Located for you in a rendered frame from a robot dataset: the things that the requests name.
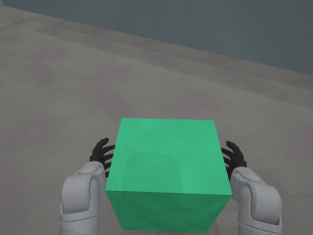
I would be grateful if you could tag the left robot forearm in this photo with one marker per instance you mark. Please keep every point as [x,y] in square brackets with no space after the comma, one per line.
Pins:
[80,200]

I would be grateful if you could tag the carton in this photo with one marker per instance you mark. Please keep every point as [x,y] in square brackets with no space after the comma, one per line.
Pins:
[167,175]

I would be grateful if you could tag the left robot hand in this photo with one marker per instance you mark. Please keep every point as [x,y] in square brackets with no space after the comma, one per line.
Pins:
[98,154]

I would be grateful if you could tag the right robot forearm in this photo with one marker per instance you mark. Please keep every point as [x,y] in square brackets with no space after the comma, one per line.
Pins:
[260,205]

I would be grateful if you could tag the right robot hand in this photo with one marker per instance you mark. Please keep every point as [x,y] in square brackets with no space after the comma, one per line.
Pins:
[237,158]

